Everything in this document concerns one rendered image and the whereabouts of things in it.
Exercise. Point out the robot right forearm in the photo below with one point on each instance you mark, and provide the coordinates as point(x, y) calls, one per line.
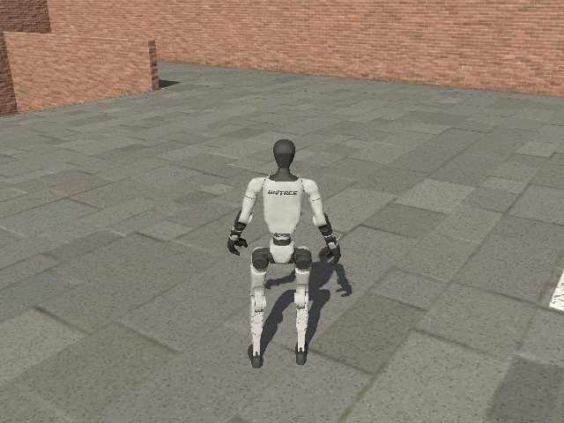
point(328, 234)

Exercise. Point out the right robot hand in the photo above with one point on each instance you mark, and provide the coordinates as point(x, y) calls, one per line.
point(333, 252)

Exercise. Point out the robot right upper arm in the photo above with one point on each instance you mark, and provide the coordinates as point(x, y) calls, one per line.
point(315, 199)

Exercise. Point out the robot left upper arm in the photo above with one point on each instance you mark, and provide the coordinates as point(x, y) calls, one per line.
point(249, 200)

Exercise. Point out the right robot foot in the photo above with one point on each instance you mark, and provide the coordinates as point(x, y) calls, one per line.
point(301, 356)

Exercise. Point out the left robot thigh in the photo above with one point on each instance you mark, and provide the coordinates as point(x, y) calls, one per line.
point(259, 263)

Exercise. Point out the robot left forearm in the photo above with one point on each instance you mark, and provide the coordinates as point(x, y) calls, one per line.
point(237, 228)

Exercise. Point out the left robot hand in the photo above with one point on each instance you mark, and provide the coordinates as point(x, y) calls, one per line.
point(240, 242)

